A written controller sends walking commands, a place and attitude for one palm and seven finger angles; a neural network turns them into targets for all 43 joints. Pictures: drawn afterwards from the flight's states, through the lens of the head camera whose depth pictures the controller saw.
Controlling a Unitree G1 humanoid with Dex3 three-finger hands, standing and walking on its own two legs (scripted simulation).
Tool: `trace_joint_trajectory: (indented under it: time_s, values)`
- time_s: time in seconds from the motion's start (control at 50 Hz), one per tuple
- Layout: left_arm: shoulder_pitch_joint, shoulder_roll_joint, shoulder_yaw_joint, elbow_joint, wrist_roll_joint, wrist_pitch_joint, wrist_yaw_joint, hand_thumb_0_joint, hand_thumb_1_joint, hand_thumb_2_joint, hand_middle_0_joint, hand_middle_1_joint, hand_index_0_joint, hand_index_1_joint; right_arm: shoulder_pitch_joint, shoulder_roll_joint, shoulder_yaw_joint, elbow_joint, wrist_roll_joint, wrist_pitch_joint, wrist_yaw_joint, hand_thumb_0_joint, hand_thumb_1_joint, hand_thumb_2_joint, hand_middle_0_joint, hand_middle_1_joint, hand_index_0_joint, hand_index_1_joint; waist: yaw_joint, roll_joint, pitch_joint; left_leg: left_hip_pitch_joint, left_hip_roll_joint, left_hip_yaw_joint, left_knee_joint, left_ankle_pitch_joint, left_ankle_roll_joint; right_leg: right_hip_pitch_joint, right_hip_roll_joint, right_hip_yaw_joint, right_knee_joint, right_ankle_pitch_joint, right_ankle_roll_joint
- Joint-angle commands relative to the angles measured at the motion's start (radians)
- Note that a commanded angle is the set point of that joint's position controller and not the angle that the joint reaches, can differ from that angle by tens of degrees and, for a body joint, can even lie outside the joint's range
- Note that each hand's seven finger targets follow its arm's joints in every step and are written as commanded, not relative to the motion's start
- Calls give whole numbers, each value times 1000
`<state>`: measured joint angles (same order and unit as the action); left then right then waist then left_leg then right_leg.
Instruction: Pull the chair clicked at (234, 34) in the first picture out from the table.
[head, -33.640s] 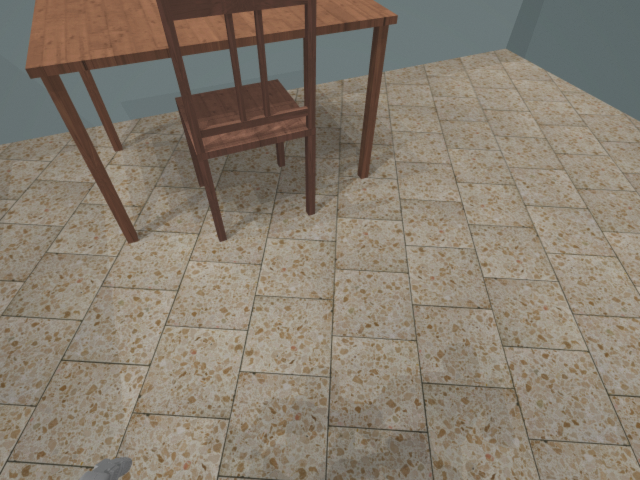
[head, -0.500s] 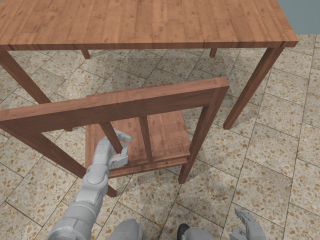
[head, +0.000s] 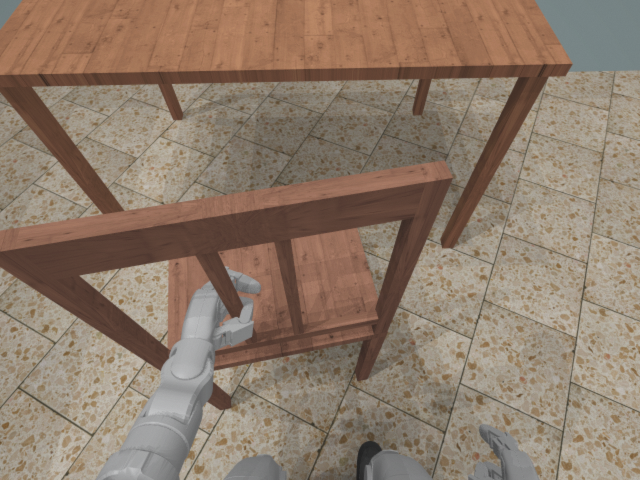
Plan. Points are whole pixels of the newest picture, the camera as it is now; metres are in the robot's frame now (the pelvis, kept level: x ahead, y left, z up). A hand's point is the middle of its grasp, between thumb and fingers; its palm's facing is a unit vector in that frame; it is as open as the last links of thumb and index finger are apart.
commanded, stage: step backward, pulling the chair out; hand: left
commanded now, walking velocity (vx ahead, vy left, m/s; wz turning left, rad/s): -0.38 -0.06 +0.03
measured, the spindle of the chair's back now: (233, 303) +0.35 +0.13 -0.07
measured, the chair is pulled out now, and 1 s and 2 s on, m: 0.36 0.49 0.49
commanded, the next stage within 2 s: stop walking, hand still on the chair in 0.64 s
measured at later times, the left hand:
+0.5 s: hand (239, 371) +0.25 +0.11 -0.06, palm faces -0.05 -0.98 -0.18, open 5.1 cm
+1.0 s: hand (232, 432) +0.18 +0.11 -0.06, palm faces -0.04 -0.98 -0.18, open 5.1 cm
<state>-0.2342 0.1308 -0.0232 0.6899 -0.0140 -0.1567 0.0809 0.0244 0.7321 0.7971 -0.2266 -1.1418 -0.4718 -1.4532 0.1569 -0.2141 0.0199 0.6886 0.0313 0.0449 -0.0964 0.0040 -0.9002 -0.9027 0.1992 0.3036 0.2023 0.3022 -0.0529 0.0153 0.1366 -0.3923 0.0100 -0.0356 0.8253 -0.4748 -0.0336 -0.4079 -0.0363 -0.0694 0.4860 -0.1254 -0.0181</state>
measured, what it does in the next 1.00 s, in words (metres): walks backwards: left foot, then right foot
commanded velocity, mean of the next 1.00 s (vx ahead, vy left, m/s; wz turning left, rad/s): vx -0.20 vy -0.03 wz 0.01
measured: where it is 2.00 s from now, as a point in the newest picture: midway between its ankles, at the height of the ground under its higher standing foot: outside the picture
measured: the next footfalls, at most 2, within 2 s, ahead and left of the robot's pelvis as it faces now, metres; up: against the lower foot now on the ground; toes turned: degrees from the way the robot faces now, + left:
left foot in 0.06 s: -0.04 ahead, +0.13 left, +0.00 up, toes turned -1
right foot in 0.28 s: -0.02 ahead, -0.15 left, +0.00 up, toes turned -6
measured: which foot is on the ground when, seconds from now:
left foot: up 0.00-0.04, down 0.06-1.00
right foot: down 0.00-0.08, up 0.10-0.26, down 0.28-1.00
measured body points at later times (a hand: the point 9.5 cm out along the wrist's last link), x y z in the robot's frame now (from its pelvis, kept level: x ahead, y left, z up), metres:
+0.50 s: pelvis -0.08 +0.00 +0.00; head +0.00 -0.01 +0.44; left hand +0.25 +0.17 -0.05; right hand +0.04 -0.27 -0.12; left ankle -0.06 +0.14 -0.74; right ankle -0.03 -0.14 -0.73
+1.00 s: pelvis -0.12 -0.01 +0.00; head -0.09 -0.02 +0.45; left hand +0.18 +0.17 -0.04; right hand -0.02 -0.26 -0.12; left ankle -0.08 +0.13 -0.73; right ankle -0.06 -0.15 -0.73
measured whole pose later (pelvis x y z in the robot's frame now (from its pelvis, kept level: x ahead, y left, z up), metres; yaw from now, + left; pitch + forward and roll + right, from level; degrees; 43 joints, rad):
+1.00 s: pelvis -0.12 -0.01 +0.00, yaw -2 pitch -2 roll +0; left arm -0.16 0.16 -0.02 0.70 -0.03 -0.09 0.08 0.03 0.72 0.80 -0.21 -1.14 -0.49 -1.45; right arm 0.23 -0.23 0.03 0.68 0.05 0.05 -0.12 0.00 -0.90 -0.90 0.20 0.30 0.20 0.30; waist -0.03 0.01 0.10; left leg -0.27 0.05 0.01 0.54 -0.25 -0.02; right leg -0.32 -0.05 -0.04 0.51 -0.17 0.02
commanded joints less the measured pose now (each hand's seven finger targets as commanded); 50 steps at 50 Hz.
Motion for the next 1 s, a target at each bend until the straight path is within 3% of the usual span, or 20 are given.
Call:
trace_joint_trajectory:
  time_s: [0.0, 0.02, 0.06, 0.08, 0.1, 0.18, 0.24, 0.28, 0.32, 0.42, 0.46, 0.5, 0.56, 0.6, 0.66, 0.7, 0.76, 0.84, 0.94, 0.98]
  values:
    - [-142, 136, 22, -161, -1, -52, 5, 0, 900, 900, -500, -1450, -500, -1450, 31, -113, -32, -102, 0, -38, -21, 0, -900, -900, 200, 300, 200, 300, 22, -146, -430, 138, 41, 13, -353, 165, 10, 316, -232, 140, -28, 289, -60]
    - [-148, 127, 7, -174, -4, -53, 4, 0, 900, 900, -500, -1450, -500, -1450, 38, -129, -44, -105, -4, -38, -26, 0, -900, -900, 200, 300, 200, 300, 18, -112, -415, 179, 79, -4, -461, 308, 26, 294, -191, 122, 23, 239, -31]
    - [-139, 82, -19, -209, -7, -47, 3, 0, 900, 900, -500, -1450, -500, -1450, 24, -174, -69, -142, -13, -22, -23, 0, -900, -900, 200, 300, 200, 300, 37, 178, -367, 192, 320, -221, -467, 707, 149, 165, -29, 44, 220, 30, 34]
    - [-162, 44, -50, -208, -2, -49, -5, 0, 900, 900, -500, -1450, -500, -1450, 25, -147, -64, -135, -14, -15, -7, 0, -900, -900, 200, 300, 200, 300, 27, 172, -363, 235, 361, -205, -452, 858, 186, 115, 3, 57, 287, -178, 41]
    - [-240, 62, -48, -303, 10, -64, -15, 0, 900, 900, -500, -1450, -500, -1450, 0, -128, -62, -133, -44, -26, -1, 0, -900, -900, 200, 300, 200, 300, 20, 294, -351, 296, 385, -242, -442, 1015, 199, 16, -10, 65, 368, -317, 26]
    - [-231, 51, -34, -228, 20, -64, -2, 0, 900, 900, -500, -1450, -500, -1450, 55, -141, -79, -90, -30, -39, 29, 0, -900, -900, 200, 300, 200, 300, 29, 236, -347, 511, 325, -120, -240, 1300, 141, 10, -17, 63, 88, -220, -9]
    - [-254, 95, -23, -188, 36, -90, -7, 0, 900, 900, -500, -1450, -500, -1450, 89, -143, -79, -79, -10, -53, 26, 0, -900, -900, 200, 300, 200, 300, 20, 72, -423, 394, 216, -47, -76, 1066, 44, 332, -30, 29, -242, 335, -33]
    - [-296, 148, 6, -163, 35, -110, -9, 0, 900, 900, -500, -1450, -500, -1450, 43, -104, -61, -113, 1, -54, 6, 0, -900, -900, 200, 300, 200, 300, 15, -178, -422, 13, 69, 10, 68, 96, -19, 504, -312, 251, -72, 975, -172]
    - [-245, 204, 70, -120, 24, -85, 1, 0, 900, 900, -500, -1450, -500, -1450, 19, -135, -78, -98, 6, -56, -12, 0, -900, -900, 200, 300, 200, 300, 39, -234, -416, -15, 48, -69, 140, -69, -4, 429, -373, 234, -53, 912, -186]
    - [-122, 180, 59, -162, 0, -61, 8, 0, 900, 900, -500, -1450, -500, -1450, -1, -105, -35, -119, 13, -27, -13, 0, -900, -900, 200, 300, 200, 300, 21, -79, -440, 161, 39, 18, -310, 297, 2, 372, -253, 129, 55, 563, -71]
    - [-74, 153, 44, -202, -15, -45, 5, 0, 900, 900, -500, -1450, -500, -1450, -9, -150, -59, -149, 7, -18, -14, 0, -900, -900, 200, 300, 200, 300, 44, 64, -401, 221, 203, -137, -432, 654, 87, 259, -109, 56, 127, 228, 8]
    - [-68, 83, 1, -210, -16, -36, -12, 0, 900, 900, -500, -1450, -500, -1450, -4, -147, -64, -160, 8, 0, 10, 0, -900, -900, 200, 300, 200, 300, 49, 167, -367, 187, 326, -215, -452, 720, 185, 204, -2, 52, 218, -260, 25]
    - [-129, 90, -5, -307, -6, -27, -23, 0, 900, 900, -500, -1450, -500, -1450, -20, -122, -54, -165, -7, -11, 18, 0, -900, -900, 200, 300, 200, 300, 44, 299, -323, 180, 322, -189, -388, 756, 188, 183, -15, 45, 177, -242, 17]
    - [-102, 102, 7, -272, 0, -25, -25, 0, 900, 900, -500, -1450, -500, -1450, 23, -146, -64, -156, -1, -11, 23, 0, -900, -900, 200, 300, 200, 300, 43, 229, -391, 233, 292, -145, -286, 787, 150, 256, -22, 55, 38, -58, 16]
    - [-153, 137, 0, -218, 2, -21, -24, 0, 900, 900, -500, -1450, -500, -1450, 33, -129, -57, -162, 15, -16, 6, 0, -900, -900, 200, 300, 200, 300, 13, -34, -364, 136, 160, -23, -227, 434, 47, 301, -139, 129, -59, 283, -22]
    - [-184, 200, 48, -168, -10, -11, -9, 0, 900, 900, -500, -1450, -500, -1450, 37, -137, -64, -137, 22, -13, -10, 0, -900, -900, 200, 300, 200, 300, 16, -197, -360, 166, 75, 27, -138, 111, 11, 126, -247, 199, -144, -3, -73]
    - [-268, 260, 82, -303, -17, -11, 12, 0, 900, 900, -500, -1450, -500, -1450, 0, -116, -37, -133, 19, -21, -23, 0, -900, -900, 200, 300, 200, 300, 27, -79, -347, 262, 57, 20, -153, 101, 34, 35, -249, 205, -191, -270, -65]
    - [-177, 209, 64, -231, -10, 8, 19, 0, 900, 900, -500, -1450, -500, -1450, -17, -130, -31, -131, 12, -33, -37, 0, -900, -900, 200, 300, 200, 300, 47, 86, -275, 128, 148, -109, -473, 29, 102, 160, -67, 100, -48, -344, 32]
    - [-178, 204, 62, -192, -3, 14, 17, 0, 900, 900, -500, -1450, -500, -1450, 13, -125, -34, -123, 16, -36, -37, 0, -900, -900, 200, 300, 200, 300, 41, -78, -272, 152, 66, -15, -385, 69, 69, 197, -107, 156, -157, -323, 13]
    - [-181, 174, 42, -202, 0, 13, 13, 0, 900, 900, -500, -1450, -500, -1450, 3, -116, -29, -127, 10, -50, -35, 0, -900, -900, 200, 300, 200, 300, 38, -40, -300, 206, 71, -15, -398, 141, 68, 196, -106, 144, -146, -267, 14]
